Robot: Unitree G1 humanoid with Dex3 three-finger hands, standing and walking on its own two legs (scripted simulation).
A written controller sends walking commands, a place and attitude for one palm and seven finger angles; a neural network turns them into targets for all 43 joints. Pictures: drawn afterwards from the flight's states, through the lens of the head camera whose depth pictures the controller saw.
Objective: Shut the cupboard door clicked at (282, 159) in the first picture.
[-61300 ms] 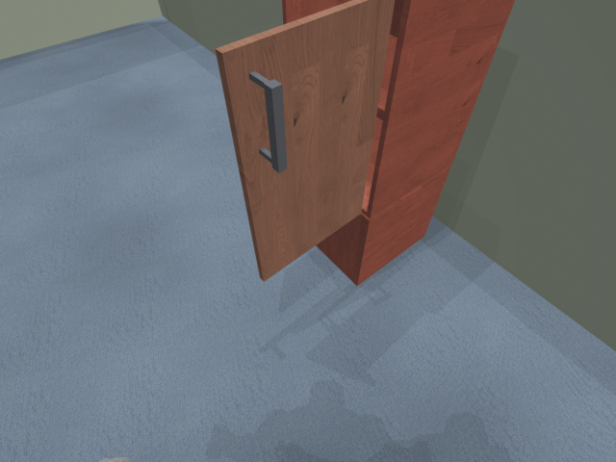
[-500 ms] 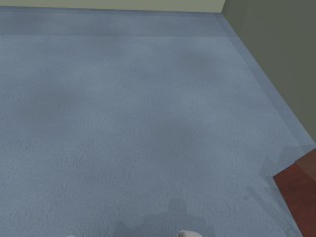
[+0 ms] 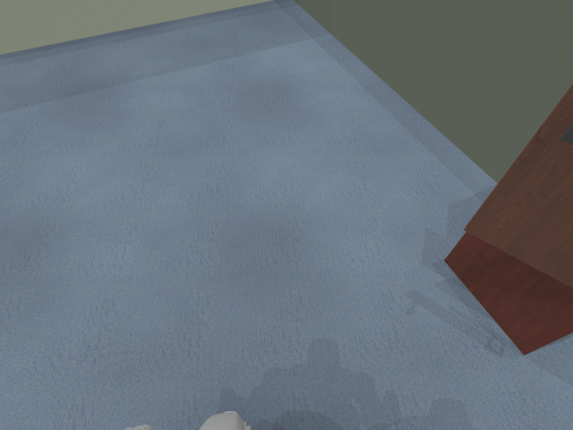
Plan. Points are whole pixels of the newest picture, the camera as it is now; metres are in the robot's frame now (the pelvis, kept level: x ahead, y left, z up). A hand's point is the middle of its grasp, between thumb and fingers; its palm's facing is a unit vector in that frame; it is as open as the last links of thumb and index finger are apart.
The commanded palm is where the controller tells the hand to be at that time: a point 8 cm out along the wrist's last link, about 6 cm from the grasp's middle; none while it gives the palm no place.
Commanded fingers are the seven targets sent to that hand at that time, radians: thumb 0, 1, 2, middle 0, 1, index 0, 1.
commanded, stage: turn to face it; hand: left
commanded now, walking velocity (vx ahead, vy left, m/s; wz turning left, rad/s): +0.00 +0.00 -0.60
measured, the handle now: out of the picture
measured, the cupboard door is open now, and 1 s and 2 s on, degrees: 26 26 26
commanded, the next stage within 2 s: take the last steps up to it in 0.92 s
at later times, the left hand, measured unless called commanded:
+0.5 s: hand (202, 385) +0.20 +0.16 -0.15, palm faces -0.28 -0.92 -0.29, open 7.4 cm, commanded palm none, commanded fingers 0.00 0.90 0.90 -0.20 -0.30 -0.20 -0.30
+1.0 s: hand (219, 373) +0.22 +0.13 -0.18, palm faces -0.44 -0.88 -0.19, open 7.4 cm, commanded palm none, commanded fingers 0.00 0.90 0.90 -0.20 -0.30 -0.20 -0.30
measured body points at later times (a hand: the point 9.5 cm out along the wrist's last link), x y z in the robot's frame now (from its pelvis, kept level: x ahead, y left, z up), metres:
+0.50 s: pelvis +0.02 -0.02 -0.02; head +0.05 -0.05 +0.43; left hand +0.21 +0.20 -0.13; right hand -0.01 -0.28 -0.17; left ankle +0.03 +0.13 -0.71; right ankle -0.01 -0.11 -0.74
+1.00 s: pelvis +0.07 -0.01 +0.00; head +0.11 +0.00 +0.45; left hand +0.25 +0.18 -0.16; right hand +0.02 -0.26 -0.13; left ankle +0.13 +0.09 -0.74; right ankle -0.02 -0.10 -0.70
